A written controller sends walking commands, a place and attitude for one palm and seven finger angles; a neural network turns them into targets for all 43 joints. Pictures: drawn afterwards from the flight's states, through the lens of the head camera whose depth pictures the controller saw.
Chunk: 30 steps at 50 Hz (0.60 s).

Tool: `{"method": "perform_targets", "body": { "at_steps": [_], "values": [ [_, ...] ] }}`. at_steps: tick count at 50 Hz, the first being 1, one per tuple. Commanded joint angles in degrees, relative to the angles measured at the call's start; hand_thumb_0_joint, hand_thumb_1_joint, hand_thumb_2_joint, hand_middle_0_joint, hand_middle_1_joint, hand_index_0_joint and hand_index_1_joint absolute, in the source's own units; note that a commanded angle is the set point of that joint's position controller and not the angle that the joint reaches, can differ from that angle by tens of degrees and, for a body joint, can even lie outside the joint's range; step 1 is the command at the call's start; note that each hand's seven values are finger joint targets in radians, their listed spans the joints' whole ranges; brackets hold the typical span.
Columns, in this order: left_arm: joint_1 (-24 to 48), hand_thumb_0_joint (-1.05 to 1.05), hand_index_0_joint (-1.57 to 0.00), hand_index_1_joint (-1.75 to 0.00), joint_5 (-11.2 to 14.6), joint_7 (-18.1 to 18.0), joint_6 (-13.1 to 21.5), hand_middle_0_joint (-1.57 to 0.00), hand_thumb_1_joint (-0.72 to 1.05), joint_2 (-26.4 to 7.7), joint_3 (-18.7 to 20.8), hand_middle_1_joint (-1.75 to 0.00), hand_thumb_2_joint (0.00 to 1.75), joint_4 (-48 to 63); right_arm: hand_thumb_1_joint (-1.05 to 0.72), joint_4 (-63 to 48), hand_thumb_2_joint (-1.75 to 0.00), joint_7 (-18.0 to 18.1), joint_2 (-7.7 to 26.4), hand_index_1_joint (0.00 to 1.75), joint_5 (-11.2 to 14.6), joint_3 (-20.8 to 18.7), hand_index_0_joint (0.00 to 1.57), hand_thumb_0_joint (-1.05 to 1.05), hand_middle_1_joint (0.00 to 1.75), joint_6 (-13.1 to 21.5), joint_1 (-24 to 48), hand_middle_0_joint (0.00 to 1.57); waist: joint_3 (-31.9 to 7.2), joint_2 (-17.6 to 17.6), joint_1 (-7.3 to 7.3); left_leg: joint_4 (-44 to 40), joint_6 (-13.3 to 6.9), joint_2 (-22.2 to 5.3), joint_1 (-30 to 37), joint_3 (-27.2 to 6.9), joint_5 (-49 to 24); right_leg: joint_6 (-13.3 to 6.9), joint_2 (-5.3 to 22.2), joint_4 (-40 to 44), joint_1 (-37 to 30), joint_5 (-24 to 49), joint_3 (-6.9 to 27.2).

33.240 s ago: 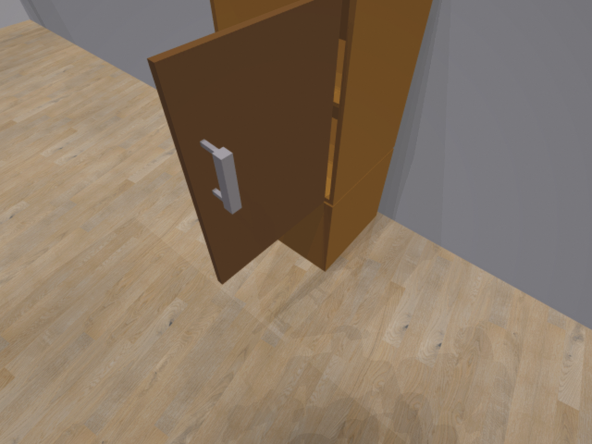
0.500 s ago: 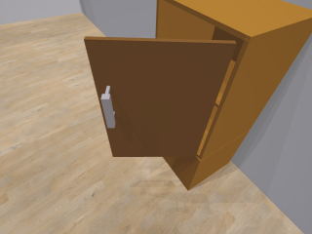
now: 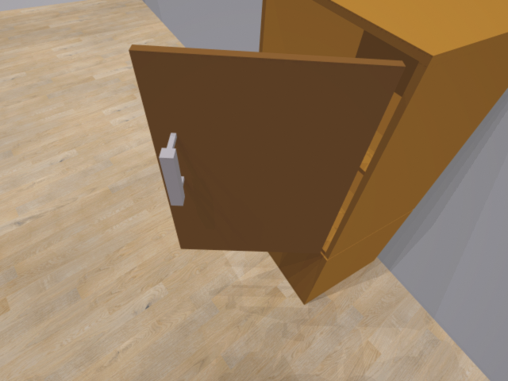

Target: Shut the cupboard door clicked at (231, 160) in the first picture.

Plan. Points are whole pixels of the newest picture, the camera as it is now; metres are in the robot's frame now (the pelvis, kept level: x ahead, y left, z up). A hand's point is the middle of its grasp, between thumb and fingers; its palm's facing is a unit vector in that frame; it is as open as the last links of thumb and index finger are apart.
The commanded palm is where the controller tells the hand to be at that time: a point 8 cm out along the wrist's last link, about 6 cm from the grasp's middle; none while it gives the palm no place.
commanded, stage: come to a stop and stand still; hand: left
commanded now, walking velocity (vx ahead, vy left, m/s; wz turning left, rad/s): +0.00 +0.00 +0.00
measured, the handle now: (175, 170) +0.47 +0.19 +0.03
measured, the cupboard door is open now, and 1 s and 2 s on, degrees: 59 59 59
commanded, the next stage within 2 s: look again from close up in 1.36 s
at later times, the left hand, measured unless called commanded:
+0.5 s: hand out of the picture +0.01 +0.22 -0.16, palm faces -0.04 -0.95 -0.30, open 7.3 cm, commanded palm none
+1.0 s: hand out of the picture +0.09 +0.18 -0.16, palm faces -0.05 -0.96 -0.26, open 7.3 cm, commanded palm none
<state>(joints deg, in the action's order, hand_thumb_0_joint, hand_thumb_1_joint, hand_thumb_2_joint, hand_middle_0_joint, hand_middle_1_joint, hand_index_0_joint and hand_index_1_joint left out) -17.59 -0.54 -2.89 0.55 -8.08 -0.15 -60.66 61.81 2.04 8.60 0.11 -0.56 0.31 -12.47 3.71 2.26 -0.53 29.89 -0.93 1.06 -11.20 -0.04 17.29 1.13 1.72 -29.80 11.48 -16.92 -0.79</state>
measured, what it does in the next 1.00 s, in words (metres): stands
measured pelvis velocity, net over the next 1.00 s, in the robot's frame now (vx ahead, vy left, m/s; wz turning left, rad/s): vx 0.01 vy -0.02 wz -0.02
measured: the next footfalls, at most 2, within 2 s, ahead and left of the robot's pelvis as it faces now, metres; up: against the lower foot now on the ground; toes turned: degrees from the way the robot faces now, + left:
none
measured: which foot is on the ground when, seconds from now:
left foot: down 0.00-1.00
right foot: down 0.00-1.00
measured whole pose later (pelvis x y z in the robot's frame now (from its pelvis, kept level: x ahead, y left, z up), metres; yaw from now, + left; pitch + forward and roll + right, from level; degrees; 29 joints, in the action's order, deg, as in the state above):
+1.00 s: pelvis +0.01 -0.02 +0.01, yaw -1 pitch +0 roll +1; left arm -8.6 -0.5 -0.8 1.3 -13.9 -0.8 -60.7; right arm 62.2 0.5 13.5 -0.7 1.0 1.1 -9.0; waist 2.5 0.1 0.1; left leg 23.8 0.9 -0.8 -8.4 0.7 15.1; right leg -0.8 -0.2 -25.8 10.2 -15.4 -0.1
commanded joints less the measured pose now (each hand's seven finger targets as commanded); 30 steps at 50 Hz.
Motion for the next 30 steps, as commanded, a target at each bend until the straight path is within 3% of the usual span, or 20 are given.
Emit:
{"method": "perform_targets", "body": {
  "at_steps": [1,2,3,4,6,8,10,14,21,25,30],
  "values": [
    [-6.74,0.0,-0.2,-0.3,-0.68,-1.96,0.82,-0.2,0.9,-8.8,1.95,-0.3,0.9,0.88,-0.9,-6.38,-0.9,-0.3,8.21,0.3,0.3,-1.45,0.2,0.0,0.3,1.02,0.89,0.2,-3.78,-4.12,-1.07,4.96,0.68,-7.16,0.45,-1.71,-26.0,-2.45,7.32,3.54,-0.02,33.28,5.73],
    [-3.77,0.0,-0.2,-0.3,-0.51,-1.48,1.0,-0.2,0.9,-10.17,1.77,-0.3,0.9,3.65,-0.9,-7.71,-0.9,-0.68,5.61,0.3,-0.18,-1.36,0.2,0.0,0.3,0.74,-2.22,0.2,-6.49,-4.61,1.3,1.58,0.51,-4.59,-1.65,-2.36,-9.16,-4.23,7.98,2.7,-0.61,19.62,7.17],
    [-1.29,0.0,-0.2,-0.3,-0.54,-0.92,1.08,-0.2,0.9,-9.7,1.81,-0.3,0.9,4.36,-0.9,-8.19,-0.9,-1.06,5.62,0.3,-0.88,-1.2,0.2,0.0,0.3,0.62,-2.15,0.2,-5.32,-6.49,0.86,-0.59,0.16,-4.45,-2.59,-2.28,-6.1,-4.76,6.99,2.57,1.1,12.4,6.49],
    [-0.19,0.0,-0.2,-0.3,-0.66,-0.47,0.58,-0.2,0.9,-9.5,1.5,-0.3,0.9,5.23,-0.9,-9.25,-0.9,-1.14,6.4,0.3,-0.88,-1.25,0.2,0.0,0.3,0.62,-2.43,0.2,-3.07,-7.51,1.2,-3.37,-0.69,-5.58,-3.97,-4.59,-4.67,-4.25,4.78,2.37,3.53,2.31,5.07],
    [-0.44,0.0,-0.2,-0.3,-0.91,0.06,0.0,-0.2,0.9,-8.66,1.23,-0.3,0.9,5.64,-0.9,-10.5,-0.9,-1.17,8.12,0.3,-0.96,-1.35,0.2,0.0,0.3,0.81,-1.38,0.2,0.38,-8.93,0.26,-8.09,-2.26,-7.45,-8.01,-8.43,-0.72,-3.07,1.56,1.78,3.72,-3.33,2.57],
    [-0.21,0.0,-0.2,-0.3,-1.11,0.55,-0.07,-0.2,0.9,-8.83,1.07,-0.3,0.9,5.84,-0.9,-11.39,-0.9,-1.19,8.99,0.3,-1.06,-1.45,0.2,0.0,0.3,0.84,-0.96,0.2,2.52,-5.97,-0.15,-10.82,-2.81,-7.23,-10.99,-9.23,5.35,-2.99,1.2,2.23,2.88,-3.13,2.32],
    [0.07,0.0,-0.2,-0.3,-0.92,0.94,-0.02,-0.2,0.9,-9.59,1.05,-0.3,0.9,6.01,-0.9,-11.64,-0.9,-1.35,10.04,0.3,-1.14,-1.54,0.2,0.0,0.3,0.84,-0.75,0.2,1.57,-3.69,-0.01,-12.27,-2.49,-6.47,-10.29,-9.12,9.62,-2.96,1.43,3.16,3.29,-4.6,3.33],
    [0.83,0.0,-0.2,-0.3,-0.9,1.32,0.27,-0.2,0.9,-11.46,1.25,-0.3,0.9,6.5,-0.9,-11.05,-0.9,-1.52,11.49,0.3,-1.2,-1.57,0.2,0.0,0.3,1.06,-0.73,0.2,1.64,-3.05,-0.07,-13.54,-2.44,-6.1,-9.67,-8.41,10.49,-3.01,1.95,4.57,3.79,-5.08,4.23],
    [2.49,0.0,-0.2,-0.3,-0.53,1.65,1.04,-0.2,0.9,-13.97,1.36,-0.3,0.9,5.89,-0.9,-8.44,-0.9,-1.63,12.68,0.3,-1.07,-1.14,0.2,0.0,0.3,1.59,-1.62,0.2,-1.03,-0.52,0.42,-11.57,-1.93,-5.37,-5.06,-6.0,3.45,-3.4,3.6,7.29,4.12,-4.47,6.71],
    [3.58,0.0,-0.2,-0.3,-0.33,1.58,1.39,-0.2,0.9,-14.83,1.39,-0.3,0.9,4.91,-0.9,-6.63,-0.9,-1.46,12.85,0.3,-0.92,-0.79,0.2,0.0,0.3,2.05,-1.54,0.2,-2.85,-0.69,0.46,-9.84,-1.58,-5.47,-2.18,-4.72,-4.92,-3.46,4.35,7.24,2.33,1.26,6.87],
    [4.41,0.0,-0.2,-0.3,-0.15,1.53,1.44,-0.2,0.9,-15.18,1.26,-0.3,0.9,3.3,-0.9,-4.48,-0.9,-1.2,13.05,0.3,-0.84,-0.37,0.2,0.0,0.3,2.21,-0.72,0.2,-4.06,-2.06,0.19,-9.16,-1.09,-6.07,-0.3,-3.9,-10.26,-3.4,4.71,6.38,0.04,8.36,6.3]
  ]
}}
